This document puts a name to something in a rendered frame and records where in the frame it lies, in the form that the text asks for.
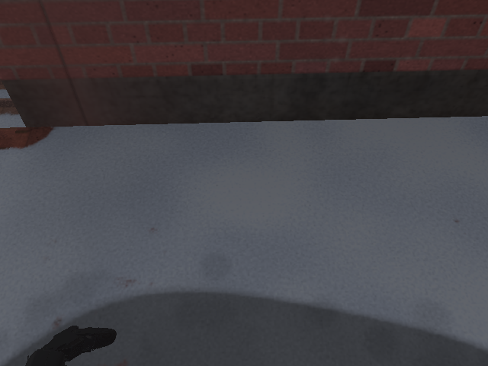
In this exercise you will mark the stairs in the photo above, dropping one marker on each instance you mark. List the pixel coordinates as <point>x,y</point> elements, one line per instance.
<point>9,116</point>

